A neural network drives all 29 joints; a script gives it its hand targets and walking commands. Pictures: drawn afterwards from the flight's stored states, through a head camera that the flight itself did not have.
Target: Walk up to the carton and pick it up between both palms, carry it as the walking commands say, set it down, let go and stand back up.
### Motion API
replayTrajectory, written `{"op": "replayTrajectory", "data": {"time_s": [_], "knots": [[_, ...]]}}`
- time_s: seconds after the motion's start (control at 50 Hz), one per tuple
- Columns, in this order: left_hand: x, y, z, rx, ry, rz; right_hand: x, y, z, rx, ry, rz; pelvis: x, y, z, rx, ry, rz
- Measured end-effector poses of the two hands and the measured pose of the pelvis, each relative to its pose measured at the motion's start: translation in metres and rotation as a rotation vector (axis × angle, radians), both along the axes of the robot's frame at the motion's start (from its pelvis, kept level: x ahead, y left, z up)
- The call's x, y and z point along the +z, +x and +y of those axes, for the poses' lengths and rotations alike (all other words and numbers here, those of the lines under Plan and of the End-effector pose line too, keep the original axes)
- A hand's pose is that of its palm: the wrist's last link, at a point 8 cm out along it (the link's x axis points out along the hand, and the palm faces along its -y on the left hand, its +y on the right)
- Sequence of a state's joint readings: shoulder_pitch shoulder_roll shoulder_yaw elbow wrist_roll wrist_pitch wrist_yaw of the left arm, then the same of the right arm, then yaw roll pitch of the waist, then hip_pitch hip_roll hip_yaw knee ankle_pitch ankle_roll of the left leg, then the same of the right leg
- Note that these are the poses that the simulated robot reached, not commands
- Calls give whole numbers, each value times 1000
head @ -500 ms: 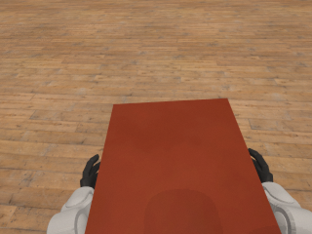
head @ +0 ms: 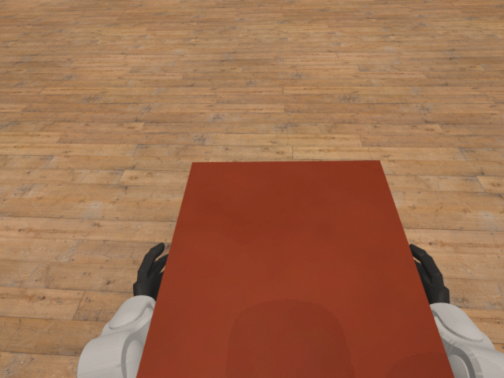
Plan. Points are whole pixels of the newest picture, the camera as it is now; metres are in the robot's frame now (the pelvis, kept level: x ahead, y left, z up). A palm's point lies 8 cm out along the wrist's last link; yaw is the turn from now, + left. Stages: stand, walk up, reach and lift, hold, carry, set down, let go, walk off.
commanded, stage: carry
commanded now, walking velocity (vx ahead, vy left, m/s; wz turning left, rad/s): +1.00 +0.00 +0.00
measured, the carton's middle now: (284, 297) +0.26 -0.04 +0.02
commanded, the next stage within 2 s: none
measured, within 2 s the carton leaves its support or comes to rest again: neither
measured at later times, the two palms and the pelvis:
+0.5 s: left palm (190, 88) +0.83 +0.12 +0.07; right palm (328, 90) +0.77 -0.23 +0.07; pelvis +0.57 -0.02 +0.00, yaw -1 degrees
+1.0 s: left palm (200, 13) +1.41 +0.11 +0.08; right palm (294, 14) +1.35 -0.25 +0.07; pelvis +1.15 -0.04 +0.01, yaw -3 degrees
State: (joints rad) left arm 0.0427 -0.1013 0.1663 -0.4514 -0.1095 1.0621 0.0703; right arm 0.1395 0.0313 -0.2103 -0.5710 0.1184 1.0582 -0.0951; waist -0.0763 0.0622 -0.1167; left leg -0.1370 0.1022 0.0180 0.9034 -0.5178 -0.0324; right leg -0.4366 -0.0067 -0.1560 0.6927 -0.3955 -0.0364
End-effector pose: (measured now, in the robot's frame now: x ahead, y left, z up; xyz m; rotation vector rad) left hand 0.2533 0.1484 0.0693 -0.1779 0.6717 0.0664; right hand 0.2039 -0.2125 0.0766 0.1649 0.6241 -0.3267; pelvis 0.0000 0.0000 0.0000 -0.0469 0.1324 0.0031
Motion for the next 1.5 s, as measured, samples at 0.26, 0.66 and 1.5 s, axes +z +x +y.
{"op": "replayTrajectory", "data": {"time_s": [0.26,0.66,1.5], "knots": [[-6,259,55,192,87,30,-18,340,53,177,113,23,-3,297,3,-56,123,1],[7,733,-8,139,29,32,12,791,-11,132,38,29,15,752,-39,4,41,13],[8,1717,-48,44,88,57,-9,1742,-50,45,85,57,12,1726,-70,-88,101,-15]]}}
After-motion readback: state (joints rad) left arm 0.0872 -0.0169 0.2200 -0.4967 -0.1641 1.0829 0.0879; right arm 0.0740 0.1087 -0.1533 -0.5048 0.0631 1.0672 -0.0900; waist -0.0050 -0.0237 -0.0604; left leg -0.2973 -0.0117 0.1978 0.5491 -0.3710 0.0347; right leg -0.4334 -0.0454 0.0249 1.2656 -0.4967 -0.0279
